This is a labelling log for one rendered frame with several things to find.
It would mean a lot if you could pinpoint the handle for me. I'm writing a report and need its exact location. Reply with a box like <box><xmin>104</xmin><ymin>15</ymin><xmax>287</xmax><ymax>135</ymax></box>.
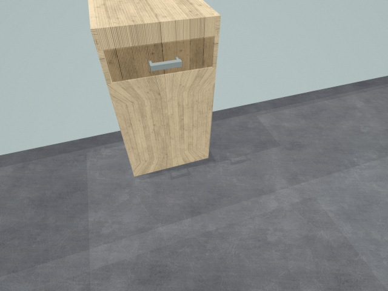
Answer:
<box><xmin>149</xmin><ymin>57</ymin><xmax>182</xmax><ymax>71</ymax></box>

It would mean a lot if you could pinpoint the drawer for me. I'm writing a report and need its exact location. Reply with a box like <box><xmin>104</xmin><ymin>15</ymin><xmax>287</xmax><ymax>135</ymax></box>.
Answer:
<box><xmin>104</xmin><ymin>36</ymin><xmax>214</xmax><ymax>82</ymax></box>

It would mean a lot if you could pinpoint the cabinet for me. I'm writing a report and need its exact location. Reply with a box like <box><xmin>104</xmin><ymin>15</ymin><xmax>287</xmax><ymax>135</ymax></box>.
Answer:
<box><xmin>88</xmin><ymin>0</ymin><xmax>221</xmax><ymax>176</ymax></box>

